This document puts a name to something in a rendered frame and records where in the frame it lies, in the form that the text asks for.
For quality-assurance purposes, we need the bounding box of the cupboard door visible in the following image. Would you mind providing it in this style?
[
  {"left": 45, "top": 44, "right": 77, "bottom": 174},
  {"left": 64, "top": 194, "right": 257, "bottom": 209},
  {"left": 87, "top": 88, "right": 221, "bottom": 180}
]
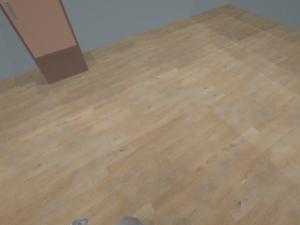
[{"left": 0, "top": 0, "right": 77, "bottom": 58}]

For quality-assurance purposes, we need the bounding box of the handle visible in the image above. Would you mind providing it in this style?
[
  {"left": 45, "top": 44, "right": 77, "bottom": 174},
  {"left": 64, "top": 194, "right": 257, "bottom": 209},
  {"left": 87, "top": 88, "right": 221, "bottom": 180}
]
[{"left": 4, "top": 0, "right": 17, "bottom": 20}]

